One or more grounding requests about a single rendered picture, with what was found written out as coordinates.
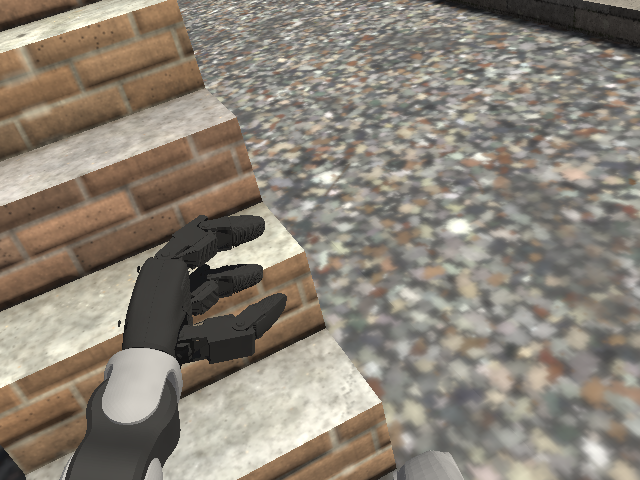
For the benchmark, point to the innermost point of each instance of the robot right thigh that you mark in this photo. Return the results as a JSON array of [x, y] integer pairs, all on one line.
[[430, 465]]

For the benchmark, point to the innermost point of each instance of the left robot hand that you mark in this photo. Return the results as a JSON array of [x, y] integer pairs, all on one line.
[[165, 296]]

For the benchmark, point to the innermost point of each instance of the right robot shin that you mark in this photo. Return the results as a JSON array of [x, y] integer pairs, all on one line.
[[450, 456]]

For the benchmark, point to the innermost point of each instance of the robot left forearm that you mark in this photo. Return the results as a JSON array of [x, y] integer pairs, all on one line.
[[133, 423]]

